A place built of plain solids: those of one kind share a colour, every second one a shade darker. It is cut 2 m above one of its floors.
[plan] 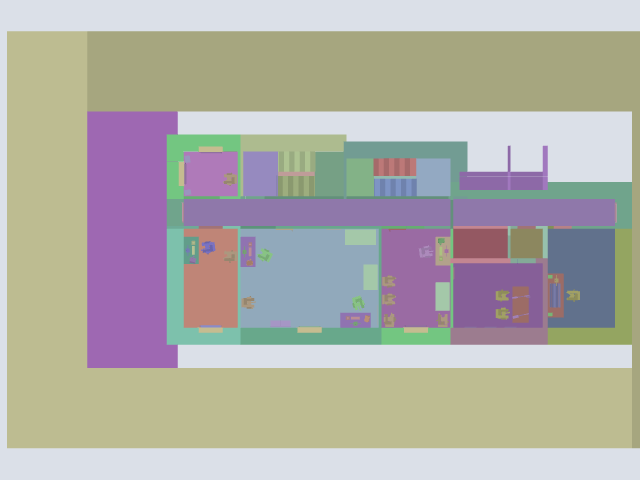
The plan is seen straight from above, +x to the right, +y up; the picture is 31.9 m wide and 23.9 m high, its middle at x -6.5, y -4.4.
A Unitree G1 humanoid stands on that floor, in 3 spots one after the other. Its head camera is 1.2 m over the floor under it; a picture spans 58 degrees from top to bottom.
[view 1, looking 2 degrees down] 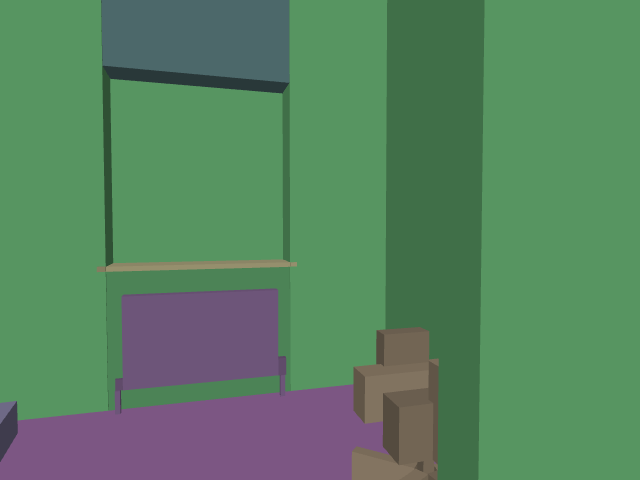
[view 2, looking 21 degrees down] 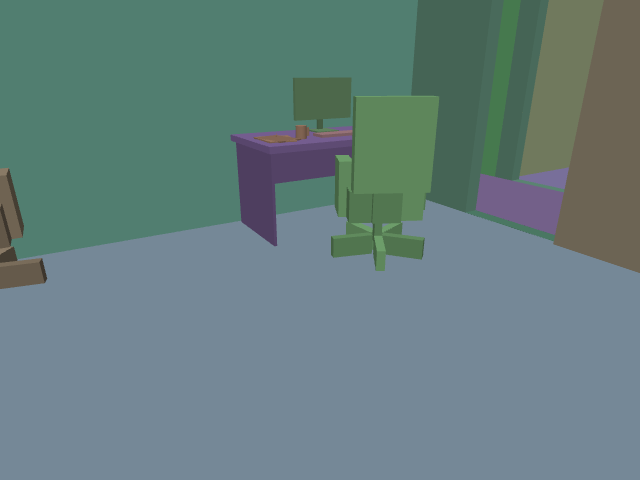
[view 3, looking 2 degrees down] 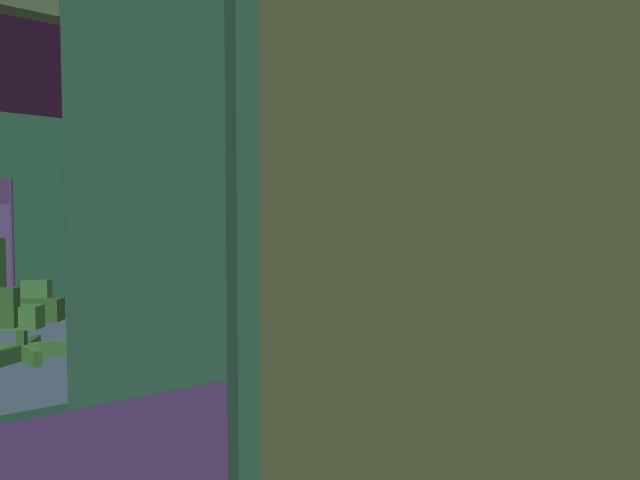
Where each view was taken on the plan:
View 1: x -11.98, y -3.03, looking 74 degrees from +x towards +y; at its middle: wall_office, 3.16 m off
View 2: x -7.02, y -6.97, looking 149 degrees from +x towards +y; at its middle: floor_newsroom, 3.35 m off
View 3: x -9.59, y -0.50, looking -121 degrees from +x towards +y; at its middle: wall_Schall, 1.42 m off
